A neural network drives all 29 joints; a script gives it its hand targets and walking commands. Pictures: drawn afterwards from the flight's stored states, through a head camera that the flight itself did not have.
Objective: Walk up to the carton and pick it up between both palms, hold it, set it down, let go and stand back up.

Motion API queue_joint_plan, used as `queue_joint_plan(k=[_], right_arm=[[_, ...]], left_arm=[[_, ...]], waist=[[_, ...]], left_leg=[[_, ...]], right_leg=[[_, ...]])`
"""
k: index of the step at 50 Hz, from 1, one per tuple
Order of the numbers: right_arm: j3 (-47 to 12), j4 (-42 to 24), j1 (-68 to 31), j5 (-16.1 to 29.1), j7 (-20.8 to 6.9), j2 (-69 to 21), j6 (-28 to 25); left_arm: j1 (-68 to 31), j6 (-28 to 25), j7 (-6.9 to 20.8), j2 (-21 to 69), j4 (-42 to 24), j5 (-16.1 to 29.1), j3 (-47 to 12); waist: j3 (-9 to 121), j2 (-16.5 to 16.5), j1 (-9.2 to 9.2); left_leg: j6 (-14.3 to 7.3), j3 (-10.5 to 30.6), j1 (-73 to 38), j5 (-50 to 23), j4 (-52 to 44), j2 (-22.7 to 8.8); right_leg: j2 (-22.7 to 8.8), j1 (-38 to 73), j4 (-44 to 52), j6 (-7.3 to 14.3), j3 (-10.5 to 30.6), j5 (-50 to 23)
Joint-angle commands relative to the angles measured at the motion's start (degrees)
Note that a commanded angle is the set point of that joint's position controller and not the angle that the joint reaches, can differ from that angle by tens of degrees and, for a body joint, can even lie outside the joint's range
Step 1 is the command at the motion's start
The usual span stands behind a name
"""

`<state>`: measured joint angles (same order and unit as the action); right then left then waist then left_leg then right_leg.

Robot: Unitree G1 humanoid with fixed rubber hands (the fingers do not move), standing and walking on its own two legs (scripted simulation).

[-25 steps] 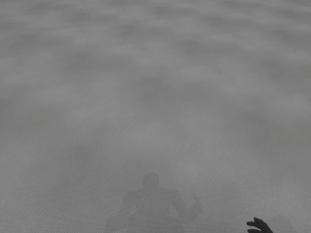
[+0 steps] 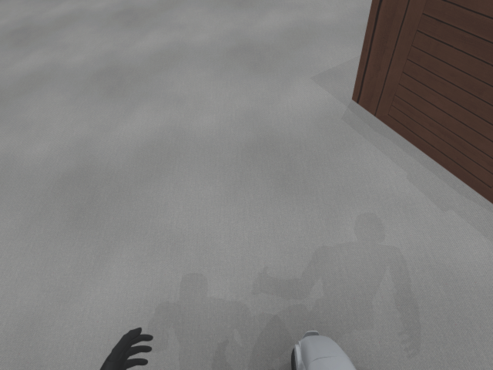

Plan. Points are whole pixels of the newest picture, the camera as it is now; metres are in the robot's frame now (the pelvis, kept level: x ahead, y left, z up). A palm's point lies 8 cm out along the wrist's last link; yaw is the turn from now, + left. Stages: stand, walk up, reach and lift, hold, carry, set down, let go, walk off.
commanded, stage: walk up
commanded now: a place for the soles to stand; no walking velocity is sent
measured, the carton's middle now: out of the picture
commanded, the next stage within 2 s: none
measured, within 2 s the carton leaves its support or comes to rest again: neither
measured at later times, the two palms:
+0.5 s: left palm (131, 272) +0.34 +0.24 -0.10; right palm (404, 260) +0.28 -0.27 -0.07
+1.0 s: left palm (238, 128) +0.68 -0.01 -0.07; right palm (358, 347) +0.16 -0.16 -0.10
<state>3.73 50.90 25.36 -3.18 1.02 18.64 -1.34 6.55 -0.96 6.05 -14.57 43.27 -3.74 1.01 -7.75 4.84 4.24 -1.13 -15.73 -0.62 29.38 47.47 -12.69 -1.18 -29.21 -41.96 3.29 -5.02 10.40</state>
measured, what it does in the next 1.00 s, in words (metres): walks ahead, turning right: left foot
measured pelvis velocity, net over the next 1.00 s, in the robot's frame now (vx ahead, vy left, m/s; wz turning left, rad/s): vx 0.41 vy -0.06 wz -0.81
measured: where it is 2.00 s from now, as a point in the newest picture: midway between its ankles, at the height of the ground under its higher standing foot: (335, 224)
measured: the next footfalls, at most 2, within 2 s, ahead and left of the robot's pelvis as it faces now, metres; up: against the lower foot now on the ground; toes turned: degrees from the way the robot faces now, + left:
left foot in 0.46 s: +0.42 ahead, +0.05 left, +0.00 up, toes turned -24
right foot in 1.06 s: +0.47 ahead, -0.24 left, +0.00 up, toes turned -52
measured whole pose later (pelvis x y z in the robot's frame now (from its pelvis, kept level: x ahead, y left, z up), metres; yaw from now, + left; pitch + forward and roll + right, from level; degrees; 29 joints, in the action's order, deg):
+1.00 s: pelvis +0.41 -0.06 +0.02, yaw -46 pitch -3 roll +1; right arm 1.6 48.4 32.9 -3.1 0.3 15.3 -1.9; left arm 10.1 0.7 3.3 -12.3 41.1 -3.3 3.5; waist -5.8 1.7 6.7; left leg -0.2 -21.5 -1.8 25.3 27.1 -3.5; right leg -1.7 -29.3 -39.9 0.9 -5.0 10.0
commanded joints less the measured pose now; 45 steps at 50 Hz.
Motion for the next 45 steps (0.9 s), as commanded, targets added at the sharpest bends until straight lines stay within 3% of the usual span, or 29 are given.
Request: queue_joint_plan(k=[1, 3, 5, 6, 7, 10, 13, 14, 15, 16, 17, 19, 21, 22, 23, 24, 25, 26, 27, 28, 30, 32, 33, 36, 37, 39, 42, 43, 45], right_arm=[[1.09, -13.93, -4.67, 2.90, -3.14, 8.30, -2.25], [0.58, -13.33, -3.96, 2.14, -3.81, 5.15, -2.81], [0.41, -13.20, -1.23, 1.37, -3.43, 3.64, -2.61], [0.61, -12.24, 0.15, 0.42, -3.25, 3.65, -2.49], [0.16, -12.28, 1.33, 0.43, -3.40, 2.11, -2.61], [0.74, -14.16, -4.84, 0.18, -3.31, 2.17, -1.60], [0.73, -17.50, -9.56, 0.72, -2.86, 1.02, -1.37], [0.57, -17.59, -10.38, 0.94, -2.80, 1.08, -1.76], [0.47, -17.67, -12.24, 0.70, -2.70, 0.99, -2.20], [0.29, -17.86, -13.12, 0.78, -2.51, 0.73, -2.78], [0.49, -18.38, -13.61, 0.51, -2.24, 0.85, -3.22], [1.00, -17.29, -10.74, 1.09, -1.31, 1.43, -3.84], [1.33, -15.66, -2.76, 0.83, -0.48, 1.63, -4.40], [2.78, -15.81, 1.51, 0.27, 0.44, 5.93, -4.67], [3.25, -16.27, 3.28, -0.07, 1.12, 9.87, -4.47], [3.30, -15.91, 1.42, 0.21, 1.61, 10.21, -3.56], [2.74, -15.83, -2.17, 0.57, 1.83, 8.62, -3.24], [1.86, -15.02, -3.12, 0.87, 1.50, 5.88, -3.73], [1.23, -14.77, -4.29, 0.86, 1.13, 4.98, -4.19], [1.04, -13.69, -4.15, 1.21, 0.89, 4.14, -4.52], [0.87, -12.95, -4.37, 0.46, 0.23, 4.34, -4.89], [0.94, -11.16, -2.98, -0.22, -0.26, 3.93, -4.80], [0.46, -10.64, -0.93, 0.24, -0.33, 3.79, -4.50], [0.24, -9.03, 2.63, 0.23, -0.49, 2.92, -4.07], [0.60, -9.20, 3.29, -0.15, -0.52, 4.44, -3.84], [0.80, -9.75, 3.20, 0.05, -0.51, 4.44, -3.28], [0.09, -8.01, 7.07, 0.44, -0.68, 4.57, -2.95], [-0.09, -7.85, 8.50, 0.56, -0.47, 4.09, -2.83], [0.10, -6.92, 9.40, 0.17, -0.35, 5.16, -1.94]], left_arm=[[13.70, 1.61, -6.62, -18.28, -1.87, 2.64, 6.62], [9.22, 0.63, -6.91, -15.86, -2.70, 2.90, 5.76], [5.21, -0.71, -6.11, -11.34, -3.47, 1.64, 4.73], [5.03, -1.12, -5.60, -8.91, -3.31, 1.88, 3.85], [7.03, -1.40, -5.30, -8.98, -3.41, 2.11, 3.86], [11.60, -1.65, -4.84, -9.72, -3.38, 1.91, 4.85], [14.40, -1.87, -4.82, -10.94, -1.99, 1.84, 5.75], [13.71, -2.08, -4.88, -10.83, -2.95, 1.31, 5.89], [13.92, -2.11, -4.81, -9.54, -3.20, 1.28, 5.75], [15.27, -2.51, -4.68, -9.50, -2.09, 1.34, 5.78], [16.33, -2.30, -4.65, -8.97, -2.34, 1.31, 5.96], [16.60, -2.57, -4.80, -9.03, -2.72, 1.80, 6.10], [15.25, -2.62, -4.88, -7.41, -3.87, 1.98, 5.57], [16.88, -2.46, -4.57, -4.45, -4.90, 2.72, 4.97], [20.74, -2.05, -4.44, -2.39, -4.90, 2.70, 4.48], [23.29, -1.06, -4.90, -4.97, -3.01, 1.52, 5.47], [23.56, -0.13, -5.06, -7.85, -3.49, 1.66, 6.21], [20.81, 0.02, -5.43, -8.99, -3.52, 0.35, 6.51], [20.25, 0.00, -5.08, -8.72, -3.16, 0.51, 6.37], [19.81, 0.05, -4.72, -7.59, -1.70, -0.07, 5.85], [22.97, -0.27, -3.92, -5.66, -0.54, 0.74, 5.42], [19.92, -0.55, -3.58, -4.32, -1.02, 1.20, 4.60], [19.05, -0.39, -3.38, -4.71, -1.89, 1.21, 4.80], [13.08, -0.15, -3.32, -2.92, -4.08, 1.28, 3.64], [9.17, 0.03, -3.28, -3.15, -4.86, 1.20, 4.21], [7.45, 0.48, -3.05, -3.08, -5.33, 1.28, 3.93], [2.02, 0.13, -2.86, -2.63, -6.73, 1.03, 3.62], [0.58, -0.14, -2.83, -2.66, -7.92, 1.02, 3.50], [-0.65, -0.34, -2.62, -0.99, -8.37, 0.39, 3.06]], waist=[[14.76, -13.41, -11.02], [7.40, -9.61, -6.69], [7.19, -10.92, -4.36], [7.57, -7.89, -3.59], [8.23, -8.73, -3.31], [6.46, -5.72, -5.91], [3.65, -10.52, -6.57], [4.83, -12.21, -6.62], [4.23, -9.46, -7.35], [2.67, -11.23, -7.17], [3.14, -9.15, -7.84], [6.11, -11.18, -5.57], [11.92, -7.02, -1.32], [14.94, 2.75, 1.07], [17.68, 11.44, 0.71], [8.98, 4.71, -1.17], [8.15, 1.26, -2.94], [3.40, -1.49, -2.00], [0.50, 0.10, -2.21], [1.02, -2.05, -2.17], [1.31, 3.91, -3.23], [1.12, 3.21, -3.13], [-0.20, 4.13, -3.14], [0.09, 2.98, -1.44], [-0.38, 4.14, -0.33], [-1.78, 4.03, 0.14], [-3.77, 0.49, 1.22], [-4.48, -0.15, 1.24], [-0.97, 1.53, 1.74]], left_leg=[[-0.14, 17.27, 42.58, -6.58, 29.36, 5.31], [0.10, 19.32, 35.93, -11.25, 22.08, 3.93], [0.73, 18.36, 31.18, -10.79, 15.46, 4.35], [1.04, 17.51, 28.88, -11.11, 13.54, 5.66], [0.94, 17.07, 28.09, -11.64, 12.75, 5.64], [1.30, 17.05, 33.09, -15.90, 9.07, 6.23], [1.30, 17.04, 31.85, -21.27, -0.22, 7.53], [0.64, 17.27, 30.31, -21.22, -1.67, 8.17], [0.44, 17.32, 30.01, -20.69, -3.72, 9.06], [0.11, 17.65, 30.77, -21.73, -7.45, 9.43], [-0.12, 17.35, 30.40, -20.53, -8.94, 10.67], [-1.41, 18.83, 24.05, -20.79, -14.31, 11.73], [-2.17, 18.52, 4.97, -26.67, -20.15, 11.46], [-4.03, 27.34, -6.03, -16.19, -22.53, 2.15], [-5.87, 46.45, -12.35, 4.83, -30.51, -10.12], [-5.44, 56.73, -4.25, 16.27, -38.48, -14.62], [-8.08, 58.28, -0.76, 15.01, -36.83, -16.16], [-7.97, 53.24, 4.62, 6.97, -36.63, -15.32], [-6.83, 41.36, 8.54, 0.49, -36.95, -9.77], [-2.91, 33.57, 10.84, -3.69, -36.33, -7.38], [-1.69, 21.89, 11.12, -13.99, -34.10, -3.70], [-2.27, 18.03, 11.42, -20.80, -33.78, -2.73], [-0.70, 16.27, 10.35, -26.23, -32.35, -2.07], [-2.96, 11.13, 7.35, -33.70, -31.89, -3.31], [-4.18, 11.95, 5.67, -29.87, -32.05, -3.45], [-3.39, 10.62, 6.48, -23.62, -34.09, -4.09], [-3.22, 11.47, 4.24, -26.34, -35.00, -5.71], [-3.08, 7.78, 5.65, -31.64, -33.84, -4.91], [-4.32, 6.84, 0.38, -29.58, -31.57, -6.18]], right_leg=[[-13.34, 36.90, 26.71, 13.20, 39.39, 20.53], [-9.27, 22.39, 25.68, 10.85, 28.46, 7.66], [-6.43, 17.18, 24.07, 11.45, 24.30, 0.53], [-5.00, 14.87, 23.59, 10.64, 23.47, -2.50], [-4.52, 13.85, 22.80, 10.67, 23.49, -6.95], [-4.30, 14.77, 26.07, 6.98, 28.04, 1.59], [-2.12, 10.86, 27.35, 6.88, 28.90, 5.26], [-3.20, 11.26, 26.72, 8.27, 29.96, 7.39], [-2.75, 12.49, 26.58, 6.87, 31.52, 6.36], [-2.55, 12.77, 25.62, 7.06, 31.20, 3.23], [-2.37, 15.06, 24.27, 6.20, 32.37, -0.99], [-2.34, 17.06, 18.71, 5.03, 33.27, -5.20], [0.00, 10.46, 10.62, 2.24, 31.36, -0.66], [3.19, 1.47, -0.86, 0.08, 26.29, 8.70], [9.81, -8.07, -16.10, -2.25, 16.81, 21.04], [7.53, -13.15, -26.08, -4.68, 13.73, 17.18], [2.41, -12.12, -30.16, -5.00, 13.42, 12.68], [-0.12, -11.80, -30.85, -4.51, 14.04, 11.10], [-0.99, -10.56, -28.07, -4.13, 12.92, 7.58], [-1.86, -6.10, -25.25, -3.89, 14.46, 5.58], [-1.49, -3.62, -23.76, -4.36, 12.16, 1.25], [-1.57, -4.70, -23.07, -4.80, 9.57, -0.03], [-2.42, -6.78, -21.78, -5.37, 8.42, -0.72], [-2.65, -8.47, -15.98, -4.90, 7.20, -3.80], [-2.37, -10.28, -15.85, -5.15, 5.91, -2.50], [-3.10, -10.80, -11.36, -5.09, 4.90, -5.15], [-2.65, -10.23, -4.21, -4.48, 3.10, -5.06], [-2.39, -7.99, -1.99, -3.74, 0.94, -6.50], [-0.30, -6.96, 1.95, -2.76, -1.61, -2.60]])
